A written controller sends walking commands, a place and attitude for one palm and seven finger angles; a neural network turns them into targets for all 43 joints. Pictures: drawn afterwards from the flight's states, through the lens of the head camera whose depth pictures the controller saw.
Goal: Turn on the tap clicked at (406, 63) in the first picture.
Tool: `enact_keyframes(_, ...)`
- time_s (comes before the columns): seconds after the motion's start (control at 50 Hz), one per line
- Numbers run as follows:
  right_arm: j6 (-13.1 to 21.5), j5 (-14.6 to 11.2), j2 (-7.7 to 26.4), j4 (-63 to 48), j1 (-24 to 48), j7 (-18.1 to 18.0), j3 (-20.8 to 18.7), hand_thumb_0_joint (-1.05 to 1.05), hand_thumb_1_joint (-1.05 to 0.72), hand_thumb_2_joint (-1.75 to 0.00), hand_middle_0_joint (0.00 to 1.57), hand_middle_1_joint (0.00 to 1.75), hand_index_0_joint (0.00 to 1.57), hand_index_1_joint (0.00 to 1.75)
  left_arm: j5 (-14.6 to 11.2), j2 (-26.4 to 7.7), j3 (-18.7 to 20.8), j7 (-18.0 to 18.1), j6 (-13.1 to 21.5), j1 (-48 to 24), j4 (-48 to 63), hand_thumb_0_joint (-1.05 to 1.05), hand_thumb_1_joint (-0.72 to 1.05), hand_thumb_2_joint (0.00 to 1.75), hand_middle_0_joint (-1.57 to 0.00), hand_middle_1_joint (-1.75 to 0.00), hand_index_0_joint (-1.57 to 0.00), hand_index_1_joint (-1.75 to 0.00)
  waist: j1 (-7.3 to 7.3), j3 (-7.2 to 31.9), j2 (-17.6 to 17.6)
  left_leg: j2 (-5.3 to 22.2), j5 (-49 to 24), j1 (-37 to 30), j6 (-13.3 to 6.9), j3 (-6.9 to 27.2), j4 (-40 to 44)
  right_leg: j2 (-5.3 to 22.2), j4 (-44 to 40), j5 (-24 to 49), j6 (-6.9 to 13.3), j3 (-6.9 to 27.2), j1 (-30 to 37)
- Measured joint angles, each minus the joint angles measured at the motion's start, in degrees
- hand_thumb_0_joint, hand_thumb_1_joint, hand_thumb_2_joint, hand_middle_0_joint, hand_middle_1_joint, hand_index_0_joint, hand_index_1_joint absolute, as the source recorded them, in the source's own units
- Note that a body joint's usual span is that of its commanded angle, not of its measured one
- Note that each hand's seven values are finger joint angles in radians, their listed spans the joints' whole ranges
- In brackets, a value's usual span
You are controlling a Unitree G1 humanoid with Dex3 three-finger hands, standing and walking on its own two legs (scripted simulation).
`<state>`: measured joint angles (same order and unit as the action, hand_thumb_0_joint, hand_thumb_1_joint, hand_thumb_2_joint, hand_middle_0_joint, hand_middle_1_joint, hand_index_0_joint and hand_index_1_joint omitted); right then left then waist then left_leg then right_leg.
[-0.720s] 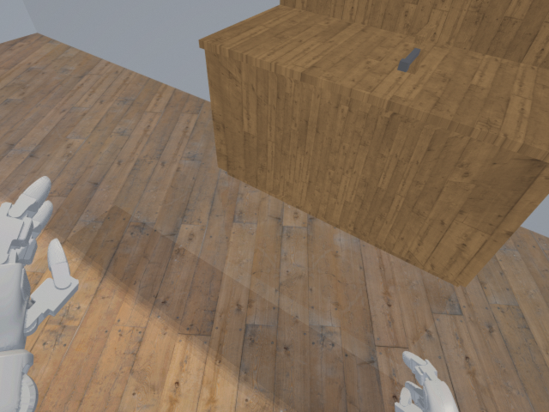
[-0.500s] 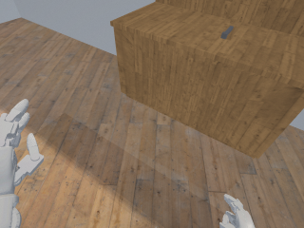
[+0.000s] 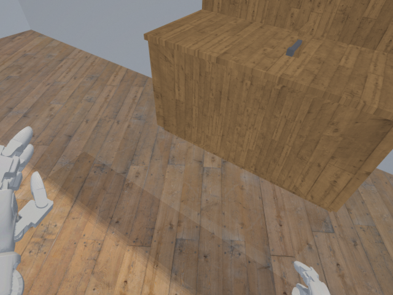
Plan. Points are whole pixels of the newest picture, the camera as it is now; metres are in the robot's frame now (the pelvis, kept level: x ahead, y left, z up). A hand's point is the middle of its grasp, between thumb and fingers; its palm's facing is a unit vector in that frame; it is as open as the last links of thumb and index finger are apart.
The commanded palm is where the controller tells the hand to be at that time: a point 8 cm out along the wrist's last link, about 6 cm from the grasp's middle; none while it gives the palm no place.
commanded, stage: walk to a spot facing it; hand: left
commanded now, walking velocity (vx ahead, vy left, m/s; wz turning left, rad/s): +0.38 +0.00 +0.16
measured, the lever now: (290, 51) +1.05 -0.36 +0.06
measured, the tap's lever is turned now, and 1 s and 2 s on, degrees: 0 0 0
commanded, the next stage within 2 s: turn to face it in 0.74 s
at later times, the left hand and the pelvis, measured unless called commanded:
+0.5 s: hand (96, 142) +0.34 +0.21 +0.17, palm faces +0.37 -0.79 -0.50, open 7.4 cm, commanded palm +0.27 +0.26 +0.18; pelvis +0.13 -0.03 -0.01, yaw +4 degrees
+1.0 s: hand (88, 96) +0.46 +0.26 +0.19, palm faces +0.53 -0.75 -0.39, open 7.4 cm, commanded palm +0.39 +0.29 +0.18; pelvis +0.27 -0.01 -0.01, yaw +8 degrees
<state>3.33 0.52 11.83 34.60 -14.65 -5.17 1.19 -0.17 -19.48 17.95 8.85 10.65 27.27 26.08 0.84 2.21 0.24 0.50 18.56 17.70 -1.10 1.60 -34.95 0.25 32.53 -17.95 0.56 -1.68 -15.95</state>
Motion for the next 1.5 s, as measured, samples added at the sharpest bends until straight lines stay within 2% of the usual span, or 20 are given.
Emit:
enact_keyframes(0.18,-0.2,-0.4,0.4,2.3,-1.7,0.4,-0.3,0.02,-0.9,-0.9,0.2,0.3,0.2,0.3,0.1,0.0,1.6,0.3,1.8,-1.4,0.2,0.02,0.89,0.9,-0.21,-0.31,-0.21,-0.31,-0.34,-0.1,-1.7,-1.7,5.3,-0.3,0.1,-0.9,-6.5,2.3,8.6,-6.7,-0.7,0.2,-0.5)
enact_keyframes(0.28,0.9,0.4,-2.4,2.8,-0.3,1.6,-0.1,0.02,-0.9,-0.9,0.2,0.3,0.2,0.3,-0.4,-0.9,3.1,0.2,2.0,-1.7,0.2,0.02,0.89,0.9,-0.21,-0.3,-0.2,-0.31,1.1,-2.0,-1.2,-0.7,6.1,-3.6,0.2,-0.7,-3.7,0.6,23.5,-12.5,-0.6,-0.1,-6.5)
enact_keyframes(0.34,1.3,0.3,-3.7,2.3,-0.3,2.7,0.6,0.02,-0.9,-0.9,0.2,0.3,0.21,0.3,-0.7,-1.3,2.7,-0.4,2.3,-0.1,2.0,0.02,0.89,0.9,-0.21,-0.3,-0.2,-0.31,1.74,-2.8,0.1,1.0,5.4,-6.5,0.8,-0.2,0.3,0.2,20.7,-10.0,-0.7,-2.8,-9.2)
enact_keyframes(0.4,1.2,0.3,-3.8,1.2,-0.6,2.9,1.0,0.01,-0.9,-0.9,0.2,0.3,0.21,0.3,-0.6,-2.6,2.6,-1.2,2.7,1.9,3.7,0.02,0.89,0.9,-0.21,-0.3,-0.2,-0.31,2.09,-3.7,1.9,2.7,6.8,-8.2,1.9,0.7,0.4,-0.2,8.1,-3.7,-0.5,-6.5,-7.2)
enact_keyframes(0.44,0.8,0.1,-3.6,0.8,-0.6,2.7,0.7,0.01,-0.9,-0.9,0.2,0.3,0.21,0.3,-0.4,-4.7,3.1,-1.6,2.8,1.8,4.3,0.02,0.89,0.9,-0.21,-0.31,-0.21,-0.31,2.45,-4.3,1.9,2.8,8.7,-5.7,1.1,0.2,-7.3,0.4,2.2,3.4,1.3,-8.3,-4.7)
enact_keyframes(0.48,-0.2,0.0,-2.6,2.3,0.8,2.5,-0.1,0.01,-0.9,-0.9,0.2,0.3,0.21,0.3,-0.3,-4.8,2.9,-2.1,3.1,-0.2,3.2,0.02,0.89,0.9,-0.21,-0.31,-0.21,-0.31,2.11,-5.4,2.0,2.2,9.4,0.4,0.5,0.0,-22.8,1.2,5.9,1.9,3.0,-9.6,-4.4)
enact_keyframes(0.54,-1.9,-0.1,-0.5,3.6,2.2,2.4,-1.1,0.01,-0.9,-0.9,0.2,0.3,0.21,0.3,-0.4,-3.1,3.4,-2.2,3.6,-0.2,1.6,0.02,0.89,0.9,-0.22,-0.31,-0.21,-0.31,1.01,-5.2,1.6,1.8,7.0,9.1,1.1,-1.7,-38.0,1.8,5.3,-1.4,3.1,-9.9,-1.9)
enact_keyframes(0.58,-2.4,-0.1,0.8,3.5,2.5,2.2,-1.7,0.02,-0.9,-0.9,0.2,0.3,0.21,0.3,-0.4,-2.0,3.6,-1.9,3.5,0.9,1.3,0.02,0.89,0.9,-0.22,-0.31,-0.21,-0.31,0.69,-5.0,1.4,3.0,3.7,13.8,1.8,-2.9,-40.4,2.2,2.5,-1.1,2.5,-10.4,0.4)
enact_keyframes(0.68,-2.3,0.0,2.7,1.4,2.3,1.5,-3.0,0.02,-0.9,-0.9,0.2,0.3,0.2,0.3,-0.3,-0.9,2.6,-0.8,2.5,1.8,3.6,0.02,0.89,0.9,-0.22,-0.31,-0.21,-0.31,-0.59,-5.7,-1.2,6.0,-2.2,16.3,1.7,-6.7,-22.4,4.1,-2.6,-1.5,1.8,-12.1,5.9)
enact_keyframes(0.78,-1.4,0.0,2.8,-1.1,2.3,0.6,-3.6,0.01,-0.9,-0.9,0.2,0.3,0.2,0.3,-0.2,-1.2,2.1,0.7,1.8,1.7,7.2,0.02,0.89,0.9,-0.21,-0.31,-0.21,-0.31,-2.35,-6.6,-3.6,4.8,-4.5,10.0,1.0,-11.2,-4.6,6.6,-1.0,-5.6,-0.1,-12.7,9.6)
enact_keyframes(0.82,-1.0,-0.1,2.8,-2.6,2.6,0.3,-3.4,0.01,-0.9,-0.9,0.2,0.3,0.2,0.3,-0.3,-1.3,2.7,1.4,1.8,1.2,8.3,0.02,0.89,0.9,-0.21,-0.31,-0.21,-0.31,-2.83,-6.2,-3.9,3.3,-7.1,5.2,0.2,-12.7,1.6,7.8,4.7,-9.1,-1.0,-12.0,8.7)
enact_keyframes(0.86,-0.5,-0.3,1.6,-3.1,4.8,0.2,-3.5,0.01,-0.9,-0.9,0.2,0.3,0.2,0.3,-0.7,-2.3,3.6,1.8,2.2,-1.4,7.6,0.02,0.89,0.9,-0.21,-0.31,-0.21,-0.31,-2.32,-7.0,-3.5,3.3,-10.6,4.8,-1.3,-11.9,-0.5,7.8,18.4,-12.4,-1.5,-8.2,3.9)
enact_keyframes(0.94,-0.5,-0.7,-3.6,-1.7,8.7,1.7,-1.1,0.01,-0.9,-0.9,0.19,0.3,0.2,0.3,-1.1,-4.7,4.9,0.5,1.3,-6.8,3.3,0.02,0.89,0.9,-0.21,-0.31,-0.21,-0.31,-1.21,-7.9,-4.2,3.9,-4.7,3.9,0.1,-10.7,-3.4,4.6,36.2,-13.7,-2.1,-1.4,-6.9)
enact_keyframes(1.02,0.7,-0.4,-6.7,-2.4,7.8,3.4,1.8,0.01,-0.9,-0.9,0.2,0.3,0.2,0.3,-1.3,-3.3,4.7,-0.3,1.6,-3.7,6.7,0.02,0.89,0.9,-0.21,-0.3,-0.2,-0.31,-1.8,-7.5,-2.5,6.3,-5.2,1.3,1.9,-10.7,0.1,4.8,26.4,-7.7,-2.4,-2.9,-11.2)
enact_keyframes(1.14,2.5,-0.3,-6.3,-2.7,3.7,3.8,2.6,0.01,-0.89,-0.9,0.2,0.3,0.21,0.3,-1.0,-2.8,4.5,-0.9,2.8,-1.2,5.6,0.02,0.89,0.9,-0.21,-0.31,-0.21,-0.31,-4.37,-6.6,1.6,10.3,-1.9,-0.5,5.1,-11.3,-2.3,3.0,6.7,-0.1,-3.4,-6.6,-5.9)
enact_keyframes(1.18,2.5,-0.4,-4.7,-1.9,3.7,3.6,1.9,0.01,-0.89,-0.9,0.21,0.3,0.21,0.3,-0.5,-2.2,4.4,-0.8,2.4,-3.5,3.1,0.02,0.89,0.9,-0.21,-0.31,-0.21,-0.31,-4.68,-6.8,2.9,11.0,4.0,1.6,5.0,-10.2,-9.0,2.1,6.8,4.3,0.0,-6.6,-6.0)
enact_keyframes(1.24,1.1,-0.5,-1.5,1.1,5.9,3.3,0.4,0.01,-0.9,-0.9,0.2,0.3,0.21,0.3,-0.7,0.9,2.8,-0.5,0.7,-6.5,0.0,0.02,0.89,0.9,-0.21,-0.31,-0.21,-0.31,-4.3,-7.7,3.1,6.8,10.8,6.7,5.2,-6.0,-24.1,1.6,8.8,1.5,3.0,-5.0,-7.1)
enact_keyframes(1.3,-0.7,-0.5,0.8,1.5,7.3,3.0,-0.7,0.01,-0.9,-0.9,0.2,0.3,0.21,0.3,-1.1,1.7,2.1,-0.3,-0.1,-5.0,0.9,0.02,0.89,0.9,-0.21,-0.31,-0.21,-0.31,-2.23,-8.3,1.7,4.0,9.9,9.2,5.6,-5.1,-29.9,0.9,6.1,3.0,3.0,-3.2,-6.4)
enact_keyframes(1.38,-1.9,-0.5,2.3,-0.6,6.4,2.8,-2.1,0.02,-0.9,-0.9,0.2,0.3,0.2,0.3,-1.4,-1.2,2.7,-0.7,1.2,-0.2,5.8,0.02,0.89,0.9,-0.21,-0.31,-0.21,-0.31,-0.08,-6.7,-1.1,2.9,8.1,7.0,5.4,-5.6,-19.7,-0.4,2.7,5.1,3.5,-0.9,-6.4)
enact_keyframes(1.5,-3.1,-1.0,4.3,-3.3,3.3,2.6,-3.6,0.01,-0.9,-0.9,0.19,0.3,0.2,0.3,-1.6,-4.9,5.4,-0.5,2.8,1.9,8.6,0.02,0.89,0.9,-0.22,-0.31,-0.21,-0.31,0.07,-3.7,-2.6,2.8,-0.1,-1.1,4.0,-6.2,1.7,-3.3,2.3,6.1,2.9,2.0,-7.7)
